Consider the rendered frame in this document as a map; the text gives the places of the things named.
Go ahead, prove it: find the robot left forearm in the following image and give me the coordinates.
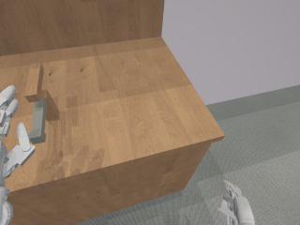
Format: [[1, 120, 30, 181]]
[[0, 187, 14, 225]]

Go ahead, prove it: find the robot right hand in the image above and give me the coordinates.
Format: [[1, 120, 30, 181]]
[[217, 180, 255, 225]]

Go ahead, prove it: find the robot left hand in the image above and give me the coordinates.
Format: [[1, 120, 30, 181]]
[[0, 84, 36, 187]]

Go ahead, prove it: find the tap lever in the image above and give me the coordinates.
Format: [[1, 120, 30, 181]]
[[28, 98, 47, 144]]

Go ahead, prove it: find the counter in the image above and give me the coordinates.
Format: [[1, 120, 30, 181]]
[[0, 0, 225, 225]]

